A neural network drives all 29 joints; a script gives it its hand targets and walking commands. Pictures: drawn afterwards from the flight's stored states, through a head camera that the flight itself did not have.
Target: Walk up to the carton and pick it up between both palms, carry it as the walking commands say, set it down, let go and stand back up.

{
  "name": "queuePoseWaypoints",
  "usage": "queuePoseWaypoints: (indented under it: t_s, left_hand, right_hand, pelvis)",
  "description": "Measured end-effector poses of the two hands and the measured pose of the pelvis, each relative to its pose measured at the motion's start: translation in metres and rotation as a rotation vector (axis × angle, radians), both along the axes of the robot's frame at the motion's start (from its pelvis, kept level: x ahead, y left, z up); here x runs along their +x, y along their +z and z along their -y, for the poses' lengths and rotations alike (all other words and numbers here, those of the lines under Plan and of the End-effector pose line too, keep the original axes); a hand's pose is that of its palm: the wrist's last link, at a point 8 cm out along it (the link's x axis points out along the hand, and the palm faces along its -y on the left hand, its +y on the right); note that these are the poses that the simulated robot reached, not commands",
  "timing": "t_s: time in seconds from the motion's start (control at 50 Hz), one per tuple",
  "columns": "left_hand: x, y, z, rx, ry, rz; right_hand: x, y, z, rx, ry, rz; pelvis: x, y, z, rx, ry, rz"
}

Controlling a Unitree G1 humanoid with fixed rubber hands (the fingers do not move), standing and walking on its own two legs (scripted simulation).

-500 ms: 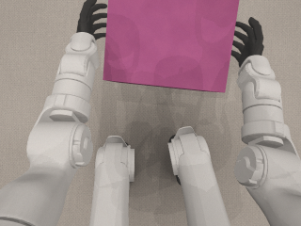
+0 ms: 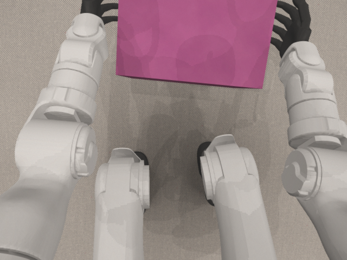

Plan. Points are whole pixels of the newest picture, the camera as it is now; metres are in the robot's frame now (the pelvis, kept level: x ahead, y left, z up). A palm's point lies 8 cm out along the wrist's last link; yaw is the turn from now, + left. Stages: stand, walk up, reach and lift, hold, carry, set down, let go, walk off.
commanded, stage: set down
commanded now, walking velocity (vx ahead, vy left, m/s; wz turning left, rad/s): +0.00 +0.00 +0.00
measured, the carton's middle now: (191, 36) +0.54 -0.08 -0.23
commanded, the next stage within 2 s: none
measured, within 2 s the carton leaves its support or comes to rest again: rests again in 1.68 s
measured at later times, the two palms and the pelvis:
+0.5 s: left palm (95, 22) +0.56 +0.11 -0.16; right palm (285, 47) +0.48 -0.25 -0.16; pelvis -0.01 +0.01 -0.01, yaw -1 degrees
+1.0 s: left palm (100, 31) +0.55 +0.11 -0.19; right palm (276, 53) +0.48 -0.25 -0.19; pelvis -0.01 +0.00 -0.02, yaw -1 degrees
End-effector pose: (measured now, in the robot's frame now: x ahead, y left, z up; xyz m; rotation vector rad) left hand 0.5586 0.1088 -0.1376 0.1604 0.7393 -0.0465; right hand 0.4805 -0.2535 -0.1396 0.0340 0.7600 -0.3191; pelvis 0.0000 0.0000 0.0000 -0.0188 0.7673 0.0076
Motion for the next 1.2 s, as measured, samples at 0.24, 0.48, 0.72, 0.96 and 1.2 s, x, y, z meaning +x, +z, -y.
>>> queuePoseWaypoints:
  t_s: [0.24, 0.48, 0.72, 0.96, 1.2]
  left_hand:
    - [0.001, -0.01, 0.001, -0.001, -0.004, 0.003]
    - [-0.001, -0.02, -0.004, 0.002, -0.008, -0.016]
    - [-0.002, -0.033, -0.003, 0.0, -0.015, -0.024]
    - [-0.005, -0.048, -0.005, -0.006, -0.016, -0.044]
    - [-0.004, -0.058, -0.003, -0.006, -0.023, -0.048]
  right_hand:
    - [0.0, -0.01, 0.001, 0.001, -0.004, 0.002]
    - [0.0, -0.022, -0.003, 0.003, 0.01, -0.018]
    - [-0.002, -0.037, -0.001, 0.001, 0.008, -0.034]
    - [-0.004, -0.05, -0.002, 0.001, 0.02, -0.06]
    - [-0.009, -0.062, -0.002, 0.002, 0.012, -0.074]
  pelvis:
    - [-0.002, -0.007, -0.003, -0.004, -0.004, 0.037]
    - [-0.006, -0.012, -0.005, -0.008, -0.005, 0.073]
    - [-0.005, -0.017, -0.005, -0.007, -0.006, 0.093]
    - [-0.005, -0.021, -0.005, -0.006, -0.013, 0.113]
    - [-0.006, -0.027, -0.007, -0.014, -0.015, 0.135]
